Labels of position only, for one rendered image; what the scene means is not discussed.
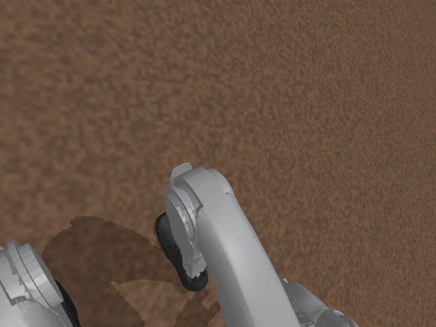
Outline right robot foot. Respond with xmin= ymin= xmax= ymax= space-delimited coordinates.
xmin=155 ymin=212 xmax=208 ymax=292

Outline right robot arm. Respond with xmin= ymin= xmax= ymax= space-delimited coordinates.
xmin=315 ymin=308 xmax=359 ymax=327

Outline right robot hand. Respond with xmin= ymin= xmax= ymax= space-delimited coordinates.
xmin=278 ymin=275 xmax=329 ymax=327

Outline left robot foot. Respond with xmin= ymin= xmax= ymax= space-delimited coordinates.
xmin=54 ymin=279 xmax=81 ymax=327

